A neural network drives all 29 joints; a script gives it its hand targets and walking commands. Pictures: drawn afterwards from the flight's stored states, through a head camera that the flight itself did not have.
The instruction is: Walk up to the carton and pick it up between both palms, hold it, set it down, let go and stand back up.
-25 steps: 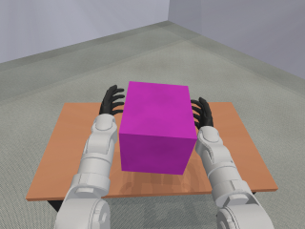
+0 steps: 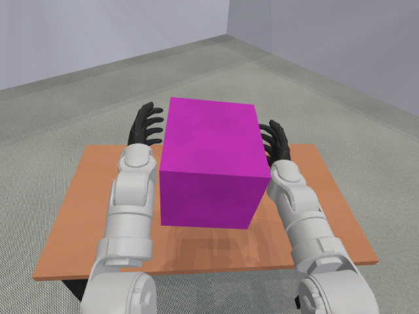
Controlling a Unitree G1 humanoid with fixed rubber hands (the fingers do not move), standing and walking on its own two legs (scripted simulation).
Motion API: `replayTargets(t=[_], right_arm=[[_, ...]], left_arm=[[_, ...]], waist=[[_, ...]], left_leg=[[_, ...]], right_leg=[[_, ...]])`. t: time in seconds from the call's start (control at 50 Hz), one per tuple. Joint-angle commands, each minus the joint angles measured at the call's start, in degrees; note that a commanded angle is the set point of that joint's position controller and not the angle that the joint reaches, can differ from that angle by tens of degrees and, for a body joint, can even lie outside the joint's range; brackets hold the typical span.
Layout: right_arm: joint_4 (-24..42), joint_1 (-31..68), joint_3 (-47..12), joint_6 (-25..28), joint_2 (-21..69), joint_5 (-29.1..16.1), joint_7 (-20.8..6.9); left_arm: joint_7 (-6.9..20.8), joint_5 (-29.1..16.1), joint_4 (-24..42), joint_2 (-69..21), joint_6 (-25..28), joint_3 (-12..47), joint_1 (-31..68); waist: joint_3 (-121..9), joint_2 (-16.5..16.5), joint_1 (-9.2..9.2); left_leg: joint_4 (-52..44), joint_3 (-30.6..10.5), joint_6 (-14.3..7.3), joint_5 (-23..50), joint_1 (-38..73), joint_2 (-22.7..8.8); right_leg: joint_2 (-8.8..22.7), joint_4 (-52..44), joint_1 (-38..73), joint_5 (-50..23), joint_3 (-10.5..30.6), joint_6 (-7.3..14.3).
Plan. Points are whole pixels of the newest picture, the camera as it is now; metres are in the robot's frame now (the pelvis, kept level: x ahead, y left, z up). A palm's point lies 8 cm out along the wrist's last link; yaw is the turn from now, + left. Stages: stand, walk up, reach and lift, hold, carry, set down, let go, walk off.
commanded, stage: reach and lift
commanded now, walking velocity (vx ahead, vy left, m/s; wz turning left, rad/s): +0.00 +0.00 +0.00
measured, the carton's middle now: (208, 163) +0.38 -0.01 +0.11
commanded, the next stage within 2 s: hold in 0.70 s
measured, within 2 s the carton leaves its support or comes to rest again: neither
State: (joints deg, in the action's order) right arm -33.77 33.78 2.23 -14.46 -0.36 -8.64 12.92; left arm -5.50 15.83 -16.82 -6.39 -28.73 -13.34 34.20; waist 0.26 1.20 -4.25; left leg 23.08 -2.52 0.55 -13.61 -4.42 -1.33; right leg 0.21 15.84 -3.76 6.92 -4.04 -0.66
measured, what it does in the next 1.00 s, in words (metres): stands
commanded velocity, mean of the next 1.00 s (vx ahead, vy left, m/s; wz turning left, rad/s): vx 0.00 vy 0.00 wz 0.00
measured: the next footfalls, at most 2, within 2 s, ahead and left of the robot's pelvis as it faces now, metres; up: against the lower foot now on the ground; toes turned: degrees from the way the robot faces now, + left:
none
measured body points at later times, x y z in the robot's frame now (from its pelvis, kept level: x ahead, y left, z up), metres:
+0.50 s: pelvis -0.01 +0.00 +0.00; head -0.04 +0.02 +0.45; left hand +0.38 +0.12 +0.19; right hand +0.37 -0.15 +0.14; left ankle -0.01 +0.12 -0.75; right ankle +0.02 -0.13 -0.75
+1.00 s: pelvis +0.00 +0.00 +0.00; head -0.05 +0.02 +0.45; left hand +0.37 +0.13 +0.20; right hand +0.37 -0.14 +0.16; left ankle -0.01 +0.12 -0.75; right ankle +0.02 -0.13 -0.75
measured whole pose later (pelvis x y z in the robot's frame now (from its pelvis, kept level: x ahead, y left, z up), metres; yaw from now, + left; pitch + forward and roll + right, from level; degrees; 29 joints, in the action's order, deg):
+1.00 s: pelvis +0.00 +0.00 +0.00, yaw +1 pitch -8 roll -2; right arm -30.1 35.9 -0.5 -18.6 -0.8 -12.3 15.0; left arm -2.0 19.0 -8.2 -6.7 -37.5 -15.5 35.7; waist 2.1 1.3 -4.3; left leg 23.0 -3.0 0.7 -13.6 -1.0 -1.5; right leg 0.0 15.5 -0.1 7.0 -4.5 -0.4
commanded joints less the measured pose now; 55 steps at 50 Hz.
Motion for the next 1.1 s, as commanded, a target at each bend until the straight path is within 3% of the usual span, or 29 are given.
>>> replayTargets(t=[0.0,0.04,0.08,0.18,0.22,0.28,0.32,0.36,0.44,0.52,0.56,0.68,0.74,0.76,0.84,0.88,0.94,1.0,1.08], right_arm=[[24.98,51.75,-23.74,5.31,37.48,-3.64,-5.38],[26.44,52.15,-24.84,5.64,37.34,-4.61,-5.21],[28.79,51.46,-26.53,5.47,36.88,-5.34,-4.48],[24.4,51.79,-23.57,4.1,36.01,-3.81,-4.83],[22.95,51.04,-22.6,4.22,36.53,-3.85,-5.24],[28.14,54.66,-24.51,5.15,36.59,-4.81,-4.81],[28.4,56.34,-23.78,5.29,36.3,-4.87,-4.98],[28.43,55.05,-25.17,5.11,36.05,-5.23,-4.95],[23.74,53.15,-22.97,3.92,34.5,-4.6,-4.98],[24.37,56.76,-21.81,4.2,34.81,-3.99,-5.38],[24.72,56.14,-22.53,4.31,35.45,-4.48,-5.14],[20.6,57.61,-18.77,3.82,34.52,-3.12,-5.69],[25.26,58.38,-22.54,4.23,36.04,-5.37,-5.14],[23.6,57.69,-22.59,3.63,35.44,-5.7,-4.67],[27.83,57.57,-25.69,2.84,36.81,-7.24,-3.21],[27.77,57.51,-25.29,2.08,36.28,-7.58,-2.88],[28.44,56.5,-25.7,1.31,36.6,-8.08,-2.99],[26.58,56.4,-23.5,0.4,36.04,-6.88,-3.55],[27.34,56.9,-22.58,0.22,35.23,-6.38,-3.64]], left_arm=[[9.99,-6.42,3.09,-36.66,-0.39,29.78,30.34],[9.6,-7.88,6.38,-37.54,-0.07,32.89,31.95],[9.36,-7.77,5.94,-37.45,-0.74,33.76,28.84],[10.81,-4.23,2.04,-35.03,-3.07,27.66,29.07],[10.89,-4.31,4.67,-35.51,-3.18,28.04,31.06],[10.76,-6.42,5.55,-36.72,-3.03,30.89,31.82],[10.18,-7.21,6.28,-37.42,-2.79,32.28,34.02],[9.79,-6.75,6.42,-36.68,-3.25,31.72,31.7],[10.46,-4.32,3.25,-34.9,-4.89,27.82,29.93],[10.82,-5.04,2.54,-35.06,-5.11,27.2,33.11],[10.79,-4.96,3.35,-35.5,-5.06,27.63,32.36],[11.0,-4.12,0.67,-34.67,-5.75,25.73,35.16],[10.97,-5.2,4.07,-35.47,-5.92,26.8,33.62],[11.15,-4.8,3.26,-34.49,-6.07,26.62,34.07],[11.93,-4.29,5.07,-34.1,-7.16,25.95,30.98],[12.34,-3.94,5.88,-33.22,-8.01,25.85,31.87],[12.11,-5.3,10.16,-33.5,-8.09,28.04,34.55],[12.07,-4.12,8.66,-33.25,-9.17,27.19,34.8],[12.36,-4.44,8.32,-33.66,-10.02,27.66,33.81]], waist=[[-23.11,-1.4,-0.28],[-26.58,-3.3,-1.61],[-26.88,-2.95,-1.71],[-17.3,-0.64,0.39],[-18.01,-1.9,-0.46],[-25.16,-2.53,-1.08],[-26.15,-4.56,-1.5],[-25.6,-3.18,-0.89],[-19.84,-2.3,-0.27],[-21.89,-1.26,-0.02],[-22.36,-2.24,-0.12],[-18.83,-3.41,-0.65],[-24.24,-2.62,-0.15],[-23.19,-2.98,-0.67],[-23.85,-0.66,0.38],[-22.47,-1.22,0.2],[-22.98,-2.21,-0.48],[-19.62,-2.56,-0.08],[-19.3,-2.8,-0.76]], left_leg=[[-3.97,0.89,1.03,14.49,0.2,3.96],[-2.16,0.31,2.44,20.23,2.85,3.76],[-0.47,-0.11,2.66,24.34,4.26,3.72],[-5.22,1.33,0.3,11.58,-1.32,3.73],[-5.08,1.4,1.02,13.9,0.15,3.44],[-2.68,1.32,1.55,17.8,3.05,3.79],[-2.42,0.88,2.37,18.04,3.69,3.42],[-1.83,0.69,2.07,20.11,4.92,3.37],[-3.87,1.21,1.32,15.2,2.63,3.24],[-4.59,1.76,0.81,12.77,2.45,3.23],[-3.65,1.7,1.0,16.49,3.09,3.27],[-5.14,2.02,0.89,10.54,1.48,3.19],[-3.02,1.77,0.99,18.05,3.19,3.64],[-2.87,1.67,1.21,17.95,2.88,3.93],[-2.1,1.7,0.24,19.59,3.09,4.36],[-2.81,1.83,0.29,17.32,2.18,4.35],[-2.53,1.75,1.1,19.7,3.25,4.11],[-4.39,2.51,0.75,14.11,1.98,3.82],[-3.87,2.35,1.2,16.2,2.8,3.44]], right_leg=[[-4.12,1.56,14.34,-17.86,0.39,-1.78],[-4.65,2.22,13.84,-21.28,-0.1,-1.59],[-4.97,2.36,14.19,-24.68,0.05,-1.58],[-4.08,0.52,12.81,-12.71,0.0,-1.29],[-4.2,0.76,13.04,-13.78,-0.23,-1.14],[-4.49,1.05,13.64,-17.32,-0.33,-1.32],[-4.68,1.11,11.82,-15.17,-0.62,-0.95],[-4.87,0.96,12.52,-16.85,-0.73,-0.91],[-4.41,0.25,12.1,-12.41,-0.65,-0.94],[-4.37,-0.44,11.74,-8.99,-0.64,-0.81],[-4.4,0.24,13.05,-13.35,-0.54,-0.85],[-3.97,-1.02,10.28,-4.9,-0.78,-0.36],[-4.21,0.42,14.69,-14.75,-0.59,-1.03],[-4.17,0.38,14.98,-15.11,-0.51,-1.22],[-4.0,0.81,17.51,-19.59,-0.02,-2.07],[-3.86,0.48,17.1,-16.56,-0.03,-1.95],[-4.28,0.61,15.95,-15.09,-0.43,-1.59],[-4.26,-0.43,13.91,-7.32,-0.54,-0.93],[-4.47,-0.41,13.81,-9.11,-0.71,-0.63]])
